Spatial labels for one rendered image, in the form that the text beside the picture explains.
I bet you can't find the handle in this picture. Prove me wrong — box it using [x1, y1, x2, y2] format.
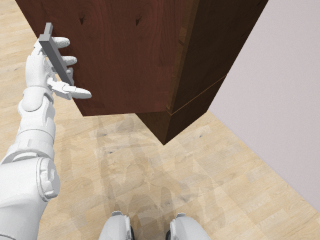
[38, 22, 74, 87]

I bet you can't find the cupboard door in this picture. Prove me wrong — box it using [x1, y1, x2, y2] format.
[15, 0, 186, 117]

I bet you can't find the left robot forearm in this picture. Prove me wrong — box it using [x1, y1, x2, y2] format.
[0, 86, 56, 165]

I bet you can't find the robot left upper arm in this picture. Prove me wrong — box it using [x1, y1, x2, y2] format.
[0, 156, 61, 240]

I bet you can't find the left robot hand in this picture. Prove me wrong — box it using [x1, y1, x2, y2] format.
[25, 37, 92, 100]

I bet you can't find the right robot shin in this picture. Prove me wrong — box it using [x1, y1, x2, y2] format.
[170, 213, 186, 240]

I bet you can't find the robot left thigh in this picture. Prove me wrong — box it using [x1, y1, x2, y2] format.
[98, 215, 132, 240]

